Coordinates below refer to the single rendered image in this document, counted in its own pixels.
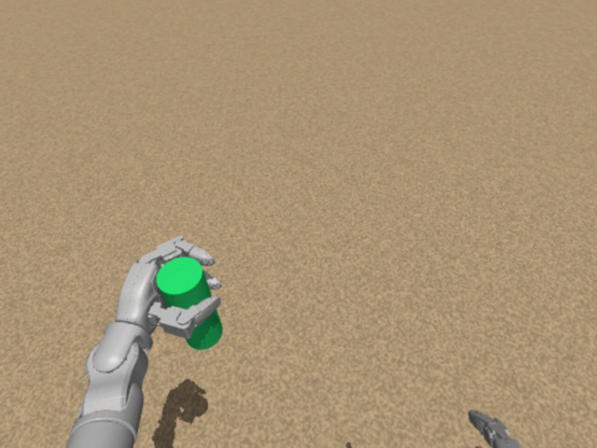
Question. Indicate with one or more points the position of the right robot hand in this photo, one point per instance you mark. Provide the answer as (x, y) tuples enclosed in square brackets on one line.
[(493, 430)]

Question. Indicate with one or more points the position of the left robot hand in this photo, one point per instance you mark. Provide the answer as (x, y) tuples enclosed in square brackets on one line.
[(140, 300)]

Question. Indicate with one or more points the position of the can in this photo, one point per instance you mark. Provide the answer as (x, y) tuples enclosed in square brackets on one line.
[(182, 283)]

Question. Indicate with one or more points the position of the left robot arm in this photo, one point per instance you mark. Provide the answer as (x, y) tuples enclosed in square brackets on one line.
[(110, 413)]

